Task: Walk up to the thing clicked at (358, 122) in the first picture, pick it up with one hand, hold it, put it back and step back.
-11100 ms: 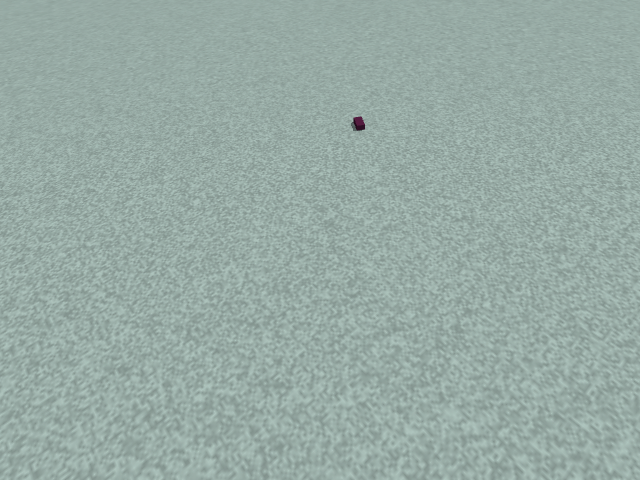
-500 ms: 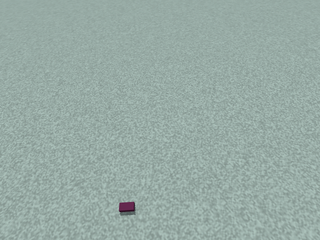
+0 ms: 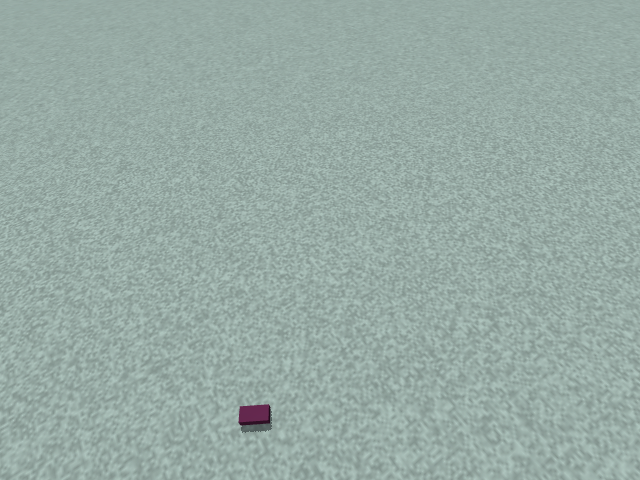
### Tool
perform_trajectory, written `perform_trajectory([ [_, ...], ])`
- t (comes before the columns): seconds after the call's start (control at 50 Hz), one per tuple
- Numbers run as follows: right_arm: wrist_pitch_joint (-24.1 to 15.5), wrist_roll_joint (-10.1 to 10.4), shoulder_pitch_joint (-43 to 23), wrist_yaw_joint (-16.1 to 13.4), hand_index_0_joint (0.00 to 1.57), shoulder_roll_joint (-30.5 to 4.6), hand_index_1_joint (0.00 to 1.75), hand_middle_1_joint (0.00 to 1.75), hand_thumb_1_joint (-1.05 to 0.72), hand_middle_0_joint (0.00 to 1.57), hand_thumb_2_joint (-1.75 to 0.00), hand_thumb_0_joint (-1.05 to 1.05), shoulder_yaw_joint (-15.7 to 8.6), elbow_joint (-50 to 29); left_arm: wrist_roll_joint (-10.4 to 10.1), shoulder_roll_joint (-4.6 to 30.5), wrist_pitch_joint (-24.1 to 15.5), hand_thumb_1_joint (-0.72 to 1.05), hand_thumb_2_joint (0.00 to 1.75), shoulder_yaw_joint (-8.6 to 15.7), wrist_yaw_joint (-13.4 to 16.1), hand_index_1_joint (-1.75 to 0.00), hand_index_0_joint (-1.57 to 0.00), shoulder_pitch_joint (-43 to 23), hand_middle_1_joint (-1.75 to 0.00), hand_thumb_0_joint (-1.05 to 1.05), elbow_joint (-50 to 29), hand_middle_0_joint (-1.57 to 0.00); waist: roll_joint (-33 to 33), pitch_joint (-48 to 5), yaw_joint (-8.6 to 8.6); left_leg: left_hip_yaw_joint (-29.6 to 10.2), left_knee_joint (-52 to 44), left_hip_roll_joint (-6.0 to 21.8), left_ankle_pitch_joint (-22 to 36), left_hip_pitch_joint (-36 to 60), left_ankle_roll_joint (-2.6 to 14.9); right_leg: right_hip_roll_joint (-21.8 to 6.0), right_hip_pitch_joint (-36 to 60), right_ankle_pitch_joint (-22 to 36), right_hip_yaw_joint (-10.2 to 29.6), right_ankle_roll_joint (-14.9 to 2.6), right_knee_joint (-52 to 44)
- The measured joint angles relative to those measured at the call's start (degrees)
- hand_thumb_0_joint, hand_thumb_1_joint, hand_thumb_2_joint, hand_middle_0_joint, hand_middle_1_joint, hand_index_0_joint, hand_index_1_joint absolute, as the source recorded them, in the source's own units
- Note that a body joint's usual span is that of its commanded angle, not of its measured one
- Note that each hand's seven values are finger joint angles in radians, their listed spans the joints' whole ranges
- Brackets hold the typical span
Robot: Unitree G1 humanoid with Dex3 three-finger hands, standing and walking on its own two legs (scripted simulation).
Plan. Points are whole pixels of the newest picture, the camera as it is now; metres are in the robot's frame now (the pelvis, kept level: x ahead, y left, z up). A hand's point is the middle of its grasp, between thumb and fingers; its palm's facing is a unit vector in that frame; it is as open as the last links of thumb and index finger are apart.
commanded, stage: stand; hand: left
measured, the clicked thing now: (254, 414) +0.45 +0.27 -0.77
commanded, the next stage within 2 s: walk up in 1.38 s
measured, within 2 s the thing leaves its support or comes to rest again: neither
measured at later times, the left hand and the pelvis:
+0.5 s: hand out of the picture +0.07 +0.25 -0.16, palm faces -0.03 -0.94 -0.34, open 7.4 cm; pelvis +0.00 +0.00 +0.00, yaw +0 degrees
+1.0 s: hand out of the picture +0.07 +0.25 -0.16, palm faces -0.03 -0.94 -0.34, open 7.4 cm; pelvis +0.00 +0.00 +0.00, yaw +0 degrees
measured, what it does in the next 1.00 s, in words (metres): stands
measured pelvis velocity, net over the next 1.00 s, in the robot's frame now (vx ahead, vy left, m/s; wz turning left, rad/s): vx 0.00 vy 0.00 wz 0.00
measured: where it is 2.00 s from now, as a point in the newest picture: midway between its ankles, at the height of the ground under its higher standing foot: outside the picture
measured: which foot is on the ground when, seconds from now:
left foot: down 0.00-1.00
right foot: down 0.00-1.00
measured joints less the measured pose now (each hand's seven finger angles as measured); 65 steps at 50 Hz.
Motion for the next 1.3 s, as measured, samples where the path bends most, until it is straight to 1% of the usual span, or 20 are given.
perform_trajectory([
  [1.3,-0.1,0.0,0.1,0.1,0.20,0.1,0.30,0.30,-0.90,0.20,-0.90,0.01,0.0,-0.3,0.0,0.1,-0.1,0.90,0.90,0.0,0.0,-0.30,-0.20,0.1,-0.30,0.01,-0.1,-0.21,0.0,0.0,-0.04,0.1,0.1,0.1,-0.1,0.0,-0.02,0.1,-0.1,0.0,0.1,-0.03,0.0],
])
